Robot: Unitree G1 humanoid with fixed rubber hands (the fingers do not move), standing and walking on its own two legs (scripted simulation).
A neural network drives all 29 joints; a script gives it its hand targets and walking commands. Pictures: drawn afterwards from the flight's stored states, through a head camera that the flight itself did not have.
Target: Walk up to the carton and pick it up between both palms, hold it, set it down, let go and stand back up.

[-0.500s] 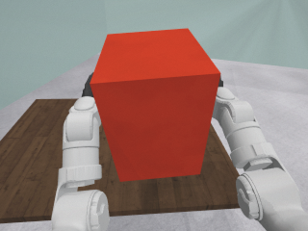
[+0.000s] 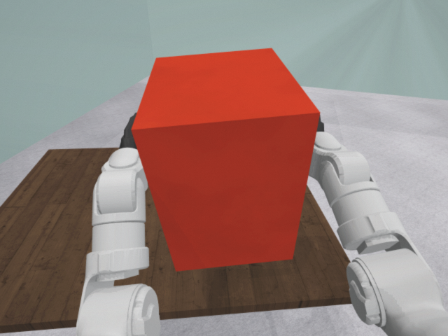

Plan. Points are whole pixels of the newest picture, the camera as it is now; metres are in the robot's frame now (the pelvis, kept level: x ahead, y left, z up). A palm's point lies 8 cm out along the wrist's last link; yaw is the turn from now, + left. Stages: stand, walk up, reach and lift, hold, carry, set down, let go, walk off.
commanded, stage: hold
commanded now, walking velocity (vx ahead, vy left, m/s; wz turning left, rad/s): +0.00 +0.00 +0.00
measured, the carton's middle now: (224, 158) +0.38 +0.00 +0.21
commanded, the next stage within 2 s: none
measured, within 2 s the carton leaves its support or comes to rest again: neither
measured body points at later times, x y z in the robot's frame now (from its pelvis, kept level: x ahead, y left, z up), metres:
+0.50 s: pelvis +0.00 +0.00 +0.00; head -0.09 +0.03 +0.44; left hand +0.37 +0.17 +0.24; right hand +0.38 -0.14 +0.27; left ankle +0.04 +0.11 -0.75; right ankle -0.02 -0.10 -0.75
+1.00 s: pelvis -0.01 +0.00 +0.00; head -0.09 +0.03 +0.44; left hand +0.36 +0.17 +0.24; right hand +0.38 -0.14 +0.26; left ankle +0.04 +0.11 -0.75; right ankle -0.02 -0.10 -0.75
